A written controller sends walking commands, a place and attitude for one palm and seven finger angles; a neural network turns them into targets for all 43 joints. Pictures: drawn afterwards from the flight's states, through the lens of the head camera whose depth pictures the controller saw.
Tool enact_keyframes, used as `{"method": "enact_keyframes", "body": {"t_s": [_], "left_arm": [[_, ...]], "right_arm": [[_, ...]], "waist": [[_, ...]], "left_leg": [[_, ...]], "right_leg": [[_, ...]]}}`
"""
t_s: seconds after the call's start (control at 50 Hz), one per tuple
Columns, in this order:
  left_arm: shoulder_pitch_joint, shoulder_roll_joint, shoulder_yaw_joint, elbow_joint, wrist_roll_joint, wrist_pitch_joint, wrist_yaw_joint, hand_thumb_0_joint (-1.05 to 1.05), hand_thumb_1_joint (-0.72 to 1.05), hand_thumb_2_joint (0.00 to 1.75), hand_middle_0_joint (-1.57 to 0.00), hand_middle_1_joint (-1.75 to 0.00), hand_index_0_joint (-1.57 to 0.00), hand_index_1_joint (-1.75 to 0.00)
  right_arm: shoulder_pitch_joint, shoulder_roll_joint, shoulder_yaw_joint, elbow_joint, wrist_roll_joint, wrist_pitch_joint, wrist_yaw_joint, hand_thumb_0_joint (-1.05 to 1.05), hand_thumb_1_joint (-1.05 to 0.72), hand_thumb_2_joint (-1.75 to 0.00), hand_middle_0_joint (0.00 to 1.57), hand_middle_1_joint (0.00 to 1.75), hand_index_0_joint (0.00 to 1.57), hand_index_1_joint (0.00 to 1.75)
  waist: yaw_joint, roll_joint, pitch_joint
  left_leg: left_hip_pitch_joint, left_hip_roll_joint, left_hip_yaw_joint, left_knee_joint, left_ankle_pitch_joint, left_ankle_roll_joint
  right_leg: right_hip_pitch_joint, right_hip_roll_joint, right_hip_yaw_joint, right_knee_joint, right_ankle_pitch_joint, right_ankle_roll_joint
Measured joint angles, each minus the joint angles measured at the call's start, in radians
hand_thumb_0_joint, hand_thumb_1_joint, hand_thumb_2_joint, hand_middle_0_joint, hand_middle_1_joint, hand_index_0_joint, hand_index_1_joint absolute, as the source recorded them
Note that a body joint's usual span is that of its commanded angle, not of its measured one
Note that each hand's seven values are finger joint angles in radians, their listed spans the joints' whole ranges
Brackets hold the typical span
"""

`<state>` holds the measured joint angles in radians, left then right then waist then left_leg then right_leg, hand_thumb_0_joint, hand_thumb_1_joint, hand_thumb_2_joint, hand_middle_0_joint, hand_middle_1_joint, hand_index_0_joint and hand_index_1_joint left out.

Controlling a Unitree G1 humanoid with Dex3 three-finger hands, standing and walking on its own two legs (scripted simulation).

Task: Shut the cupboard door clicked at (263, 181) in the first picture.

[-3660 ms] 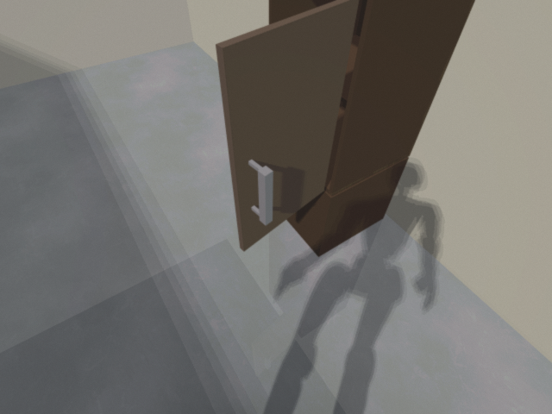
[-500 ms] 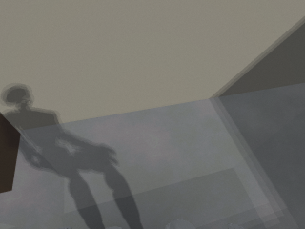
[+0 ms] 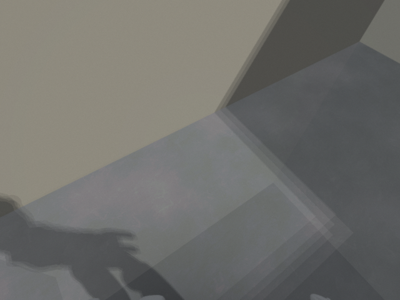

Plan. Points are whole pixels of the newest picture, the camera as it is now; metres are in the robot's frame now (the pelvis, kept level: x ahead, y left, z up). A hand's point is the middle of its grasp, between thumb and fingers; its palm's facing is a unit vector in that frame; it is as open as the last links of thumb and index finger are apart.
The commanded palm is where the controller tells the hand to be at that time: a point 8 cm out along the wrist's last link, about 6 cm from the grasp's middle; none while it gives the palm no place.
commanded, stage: walk around to get in front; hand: left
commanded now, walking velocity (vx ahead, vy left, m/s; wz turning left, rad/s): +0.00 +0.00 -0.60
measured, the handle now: out of the picture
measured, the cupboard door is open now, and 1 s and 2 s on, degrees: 100 100 100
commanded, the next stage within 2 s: walk to a spot facing it in 1.64 s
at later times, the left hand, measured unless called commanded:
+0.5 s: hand (140, 293) +0.15 +0.14 -0.15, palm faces -0.25 -0.94 -0.25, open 7.4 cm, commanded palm none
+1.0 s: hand (210, 198) +0.38 -0.01 -0.15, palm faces -0.62 -0.76 -0.19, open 7.4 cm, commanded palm none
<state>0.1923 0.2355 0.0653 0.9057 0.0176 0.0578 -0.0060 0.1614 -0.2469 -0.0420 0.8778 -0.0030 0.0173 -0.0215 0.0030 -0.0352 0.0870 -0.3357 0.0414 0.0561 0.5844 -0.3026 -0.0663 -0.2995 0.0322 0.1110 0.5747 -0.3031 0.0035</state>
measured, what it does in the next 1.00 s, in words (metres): walks ahead, turning right: left foot, then right foot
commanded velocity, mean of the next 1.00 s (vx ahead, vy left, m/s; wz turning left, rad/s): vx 0.22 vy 0.00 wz -0.58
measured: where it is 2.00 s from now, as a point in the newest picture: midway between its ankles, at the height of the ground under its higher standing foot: (279, 248)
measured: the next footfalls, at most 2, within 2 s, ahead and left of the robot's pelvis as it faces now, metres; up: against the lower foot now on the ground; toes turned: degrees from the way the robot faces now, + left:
left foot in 0.02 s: +0.06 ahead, +0.14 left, +0.00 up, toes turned +3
right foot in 0.30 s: +0.02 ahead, -0.15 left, +0.00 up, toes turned -14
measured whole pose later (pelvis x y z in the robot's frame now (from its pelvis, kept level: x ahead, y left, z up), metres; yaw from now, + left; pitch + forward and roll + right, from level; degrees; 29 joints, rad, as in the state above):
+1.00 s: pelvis +0.15 -0.09 +0.01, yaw -36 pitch +1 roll -1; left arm 0.07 0.26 0.08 0.91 0.03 0.04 -0.08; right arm 0.40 -0.21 -0.02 0.99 -0.04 -0.05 -0.01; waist -0.04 -0.02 0.10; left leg -0.03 0.13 0.27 0.39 -0.35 -0.06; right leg -0.56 -0.08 -0.10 0.79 -0.24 0.00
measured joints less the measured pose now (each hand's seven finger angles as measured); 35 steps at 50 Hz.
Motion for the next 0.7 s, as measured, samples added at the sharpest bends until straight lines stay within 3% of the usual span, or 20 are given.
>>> {"method": "enact_keyframes", "body": {"t_s": [0.02, 0.06, 0.1, 0.14, 0.24, 0.28, 0.3, 0.36, 0.44, 0.62, 0.66, 0.7], "left_arm": [[0.001, -0.002, 0.000, 0.000, -0.005, 0.006, -0.003, 0.01, 0.90, 0.90, -0.20, -0.30, -0.20, -0.30], [-0.015, 0.013, 0.004, 0.004, -0.006, 0.017, -0.009, 0.01, 0.91, 0.90, -0.20, -0.30, -0.20, -0.30], [-0.029, 0.025, 0.013, 0.000, 0.000, 0.019, -0.018, 0.01, 0.91, 0.90, -0.20, -0.30, -0.20, -0.30], [-0.047, 0.029, 0.019, -0.008, 0.001, 0.021, -0.027, 0.01, 0.91, 0.90, -0.20, -0.30, -0.20, -0.30], [-0.066, 0.022, 0.013, -0.031, -0.001, 0.013, -0.042, 0.01, 0.91, 0.90, -0.20, -0.30, -0.20, -0.30], [-0.059, 0.025, 0.008, -0.039, -0.001, 0.002, -0.045, 0.01, 0.91, 0.90, -0.20, -0.30, -0.20, -0.30], [-0.051, 0.032, 0.007, -0.044, 0.003, -0.010, -0.043, 0.01, 0.91, 0.90, -0.20, -0.30, -0.20, -0.30], [-0.049, 0.009, 0.000, -0.029, 0.001, -0.022, -0.022, 0.01, 0.91, 0.90, -0.20, -0.30, -0.20, -0.30], [-0.012, -0.006, 0.000, -0.019, 0.000, -0.027, -0.006, 0.01, 0.91, 0.90, -0.20, -0.30, -0.20, -0.30], [0.093, -0.006, 0.000, 0.040, 0.007, -0.044, -0.018, 0.01, 0.90, 0.90, -0.20, -0.30, -0.20, -0.30], [0.122, -0.006, 0.005, 0.048, 0.003, -0.037, -0.021, 0.01, 0.90, 0.90, -0.20, -0.30, -0.20, -0.30], [0.117, 0.001, 0.010, 0.067, 0.001, -0.021, -0.028, 0.01, 0.91, 0.90, -0.20, -0.30, -0.20, -0.30]], "right_arm": [[0.006, -0.001, 0.001, -0.005, -0.006, -0.010, -0.001, 0.01, -0.90, -0.89, 0.20, 0.30, 0.20, 0.30], [0.006, 0.017, 0.011, -0.005, -0.018, -0.016, -0.004, 0.00, -0.90, -0.89, 0.20, 0.30, 0.20, 0.30], [0.020, 0.034, 0.023, -0.007, -0.027, -0.018, -0.002, 0.00, -0.90, -0.89, 0.20, 0.30, 0.20, 0.30], [0.035, 0.041, 0.029, -0.007, -0.032, -0.015, -0.002, 0.00, -0.90, -0.89, 0.20, 0.30, 0.21, 0.30], [0.050, 0.028, 0.024, 0.000, -0.033, -0.005, 0.003, 0.00, -0.90, -0.89, 0.20, 0.30, 0.21, 0.30], [0.060, 0.016, 0.016, 0.000, -0.027, 0.001, 0.008, 0.00, -0.90, -0.89, 0.21, 0.30, 0.21, 0.30], [0.064, 0.012, 0.011, 0.001, -0.021, 0.006, 0.010, 0.00, -0.90, -0.89, 0.21, 0.30, 0.21, 0.30], [0.034, -0.018, -0.006, 0.022, -0.010, 0.036, 0.002, 0.01, -0.90, -0.89, 0.20, 0.30, 0.21, 0.30], [0.007, -0.023, -0.012, 0.026, -0.013, 0.039, 0.008, 0.01, -0.90, -0.89, 0.20, 0.30, 0.20, 0.30], [-0.027, 0.011, -0.006, -0.002, -0.012, -0.009, 0.032, 0.01, -0.91, -0.89, 0.20, 0.30, 0.20, 0.30], [-0.021, 0.010, 0.004, -0.018, -0.015, -0.037, 0.029, 0.01, -0.90, -0.89, 0.20, 0.30, 0.20, 0.30], [-0.015, 0.021, 0.012, -0.026, -0.026, -0.062, 0.018, 0.01, -0.90, -0.89, 0.20, 0.30, 0.20, 0.30]], "waist": [[-0.004, 0.012, -0.011], [-0.002, -0.006, -0.003], [-0.001, -0.014, 0.003], [0.001, -0.005, 0.009], [-0.001, 0.044, 0.020], [-0.004, 0.054, 0.014], [-0.004, 0.044, 0.005], [-0.009, 0.071, 0.021], [-0.002, 0.046, 0.017], [0.040, -0.017, -0.025], [0.041, -0.012, -0.047], [0.032, -0.016, -0.046]], "left_leg": [[0.006, 0.013, -0.009, -0.035, 0.034, 0.030], [0.002, 0.022, 0.012, 0.003, 0.026, 0.053], [0.021, 0.041, 0.026, -0.007, 0.020, 0.049], [0.041, 0.064, 0.033, -0.034, 0.030, 0.037], [0.063, 0.122, 0.072, -0.035, 0.021, 0.007], [0.053, 0.140, 0.092, 0.017, -0.012, -0.011], [0.032, 0.136, 0.101, 0.078, -0.049, -0.012], [-0.061, 0.095, 0.010, 0.351, -0.211, -0.004], [-0.132, 0.044, -0.002, 0.472, -0.156, -0.017], [-0.047, -0.018, -0.002, 0.108, -0.079, -0.005], [0.016, -0.012, 0.001, -0.043, -0.034, 0.017], [0.015, -0.001, 0.022, -0.007, 0.033, 0.061]], "right_leg": [[-0.026, 0.014, -0.006, 0.053, -0.048, 0.004], [-0.089, 0.008, -0.027, 0.250, -0.179, 0.015], [-0.136, -0.003, -0.068, 0.406, -0.220, 0.029], [-0.152, -0.021, -0.110, 0.459, -0.219, 0.039], [-0.081, -0.048, -0.177, 0.253, -0.176, 0.039], [-0.012, -0.050, -0.189, 0.085, -0.056, 0.025], [0.007, -0.055, -0.170, 0.028, -0.008, -0.001], [-0.004, -0.033, -0.148, 0.065, -0.044, -0.033], [0.035, -0.025, -0.099, -0.026, -0.004, -0.033], [0.105, 0.000, 0.015, -0.098, -0.001, -0.024], [0.080, 0.017, 0.031, -0.020, -0.064, -0.024], [-0.001, 0.013, -0.006, 0.208, -0.172, -0.017]]}}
